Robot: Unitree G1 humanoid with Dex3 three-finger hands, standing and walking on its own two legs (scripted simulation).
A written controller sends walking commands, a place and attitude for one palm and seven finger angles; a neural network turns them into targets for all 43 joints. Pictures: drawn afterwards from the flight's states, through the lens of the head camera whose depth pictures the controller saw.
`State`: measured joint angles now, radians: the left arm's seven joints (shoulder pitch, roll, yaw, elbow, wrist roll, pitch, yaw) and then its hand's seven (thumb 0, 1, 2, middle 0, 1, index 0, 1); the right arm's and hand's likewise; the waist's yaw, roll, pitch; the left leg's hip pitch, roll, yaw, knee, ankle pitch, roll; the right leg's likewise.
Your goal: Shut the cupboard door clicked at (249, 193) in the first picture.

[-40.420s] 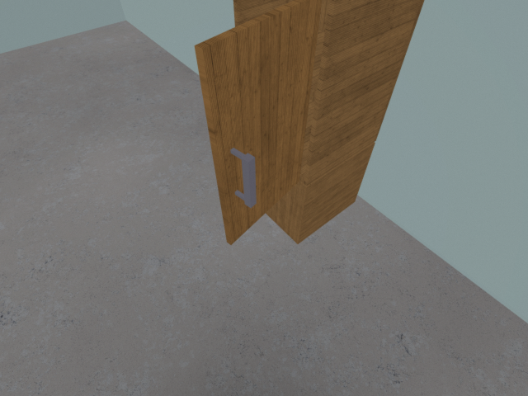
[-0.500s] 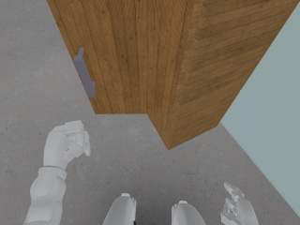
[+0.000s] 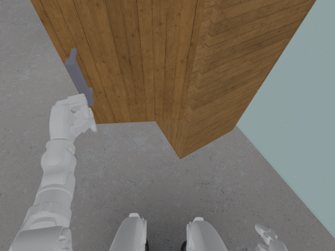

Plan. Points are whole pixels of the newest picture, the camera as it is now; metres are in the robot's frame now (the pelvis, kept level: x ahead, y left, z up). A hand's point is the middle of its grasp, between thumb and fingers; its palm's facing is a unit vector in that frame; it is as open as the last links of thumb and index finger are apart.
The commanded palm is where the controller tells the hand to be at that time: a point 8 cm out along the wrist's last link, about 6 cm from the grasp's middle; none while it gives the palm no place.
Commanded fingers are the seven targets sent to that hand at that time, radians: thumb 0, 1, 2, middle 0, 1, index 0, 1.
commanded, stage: bring the fist close to the handle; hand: left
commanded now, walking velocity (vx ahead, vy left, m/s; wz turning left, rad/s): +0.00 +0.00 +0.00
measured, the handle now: (82, 79) +0.54 +0.24 +0.04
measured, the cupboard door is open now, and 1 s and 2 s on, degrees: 64 62 46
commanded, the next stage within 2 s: push the door shut along its arc in 0.54 s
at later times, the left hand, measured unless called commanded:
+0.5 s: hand (94, 107) +0.44 +0.19 +0.04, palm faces +0.11 -0.99 -0.02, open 3.1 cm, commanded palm +0.42 +0.24 +0.04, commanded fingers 0.00 0.90 0.90 -1.30 -1.50 -1.30 -1.50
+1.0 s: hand (94, 95) +0.48 +0.19 +0.05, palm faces +0.01 -1.00 -0.03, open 3.1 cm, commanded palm +0.47 +0.23 +0.04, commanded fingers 0.00 0.90 0.90 -1.30 -1.50 -1.30 -1.50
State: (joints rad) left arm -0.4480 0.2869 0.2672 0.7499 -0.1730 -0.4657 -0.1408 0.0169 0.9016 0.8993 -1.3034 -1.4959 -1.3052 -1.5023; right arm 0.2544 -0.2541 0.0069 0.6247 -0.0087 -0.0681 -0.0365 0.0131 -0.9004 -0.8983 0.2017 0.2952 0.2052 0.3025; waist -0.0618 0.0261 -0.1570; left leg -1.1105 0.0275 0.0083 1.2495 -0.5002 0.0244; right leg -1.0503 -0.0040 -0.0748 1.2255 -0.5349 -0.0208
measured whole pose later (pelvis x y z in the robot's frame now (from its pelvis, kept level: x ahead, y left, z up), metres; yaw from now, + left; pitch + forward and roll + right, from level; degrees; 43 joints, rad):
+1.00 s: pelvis +0.00 +0.00 -0.01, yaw -1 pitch +24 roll -3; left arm -0.78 0.44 0.36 1.10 -0.13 -0.50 -0.26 0.02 0.90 0.90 -1.32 -1.50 -1.30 -1.50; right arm 0.28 -0.27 0.01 0.64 -0.01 0.01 -0.02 0.01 -0.90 -0.90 0.20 0.30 0.21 0.30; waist -0.12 0.03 -0.15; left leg -1.21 0.04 0.00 1.29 -0.51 0.02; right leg -1.14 0.01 -0.08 1.25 -0.53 -0.02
